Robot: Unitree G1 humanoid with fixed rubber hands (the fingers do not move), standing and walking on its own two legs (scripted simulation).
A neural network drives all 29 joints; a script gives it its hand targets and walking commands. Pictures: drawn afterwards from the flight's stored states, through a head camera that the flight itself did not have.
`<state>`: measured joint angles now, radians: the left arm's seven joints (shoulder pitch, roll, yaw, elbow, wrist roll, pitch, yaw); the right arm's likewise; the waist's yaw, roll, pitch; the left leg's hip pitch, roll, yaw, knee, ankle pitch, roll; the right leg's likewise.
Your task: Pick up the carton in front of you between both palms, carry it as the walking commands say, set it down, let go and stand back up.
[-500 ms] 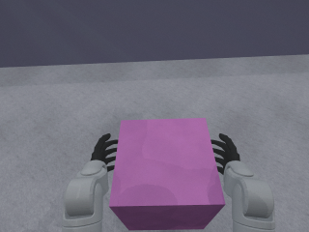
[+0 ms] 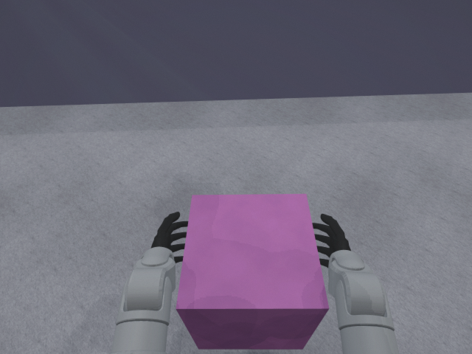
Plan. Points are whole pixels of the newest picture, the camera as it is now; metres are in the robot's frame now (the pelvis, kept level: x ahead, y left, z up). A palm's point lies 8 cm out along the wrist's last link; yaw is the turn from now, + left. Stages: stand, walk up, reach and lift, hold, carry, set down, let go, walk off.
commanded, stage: carry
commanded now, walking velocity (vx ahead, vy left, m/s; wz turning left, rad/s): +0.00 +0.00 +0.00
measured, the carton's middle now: (249, 275) +0.28 +0.00 -0.06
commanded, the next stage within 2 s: hold in 1.34 s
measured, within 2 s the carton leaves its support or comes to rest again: neither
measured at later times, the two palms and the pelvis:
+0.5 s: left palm (153, 265) +0.25 +0.16 +0.04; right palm (335, 267) +0.25 -0.14 +0.04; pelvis -0.03 +0.01 +0.00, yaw +0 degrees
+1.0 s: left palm (145, 270) +0.24 +0.17 +0.04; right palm (330, 273) +0.24 -0.13 +0.04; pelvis -0.04 +0.02 +0.00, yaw +0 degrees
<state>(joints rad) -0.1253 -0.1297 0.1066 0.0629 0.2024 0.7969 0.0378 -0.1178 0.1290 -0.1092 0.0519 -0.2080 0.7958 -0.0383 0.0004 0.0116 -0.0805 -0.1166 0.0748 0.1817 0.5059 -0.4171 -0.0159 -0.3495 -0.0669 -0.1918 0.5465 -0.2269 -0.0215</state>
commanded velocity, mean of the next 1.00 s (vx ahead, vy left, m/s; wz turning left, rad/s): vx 0.00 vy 0.00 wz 0.00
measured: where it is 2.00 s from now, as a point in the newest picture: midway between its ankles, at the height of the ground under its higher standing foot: outside the picture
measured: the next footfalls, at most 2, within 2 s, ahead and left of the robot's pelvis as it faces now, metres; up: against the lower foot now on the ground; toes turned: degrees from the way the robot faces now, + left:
none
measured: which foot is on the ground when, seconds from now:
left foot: down 0.00-1.00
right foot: down 0.00-1.00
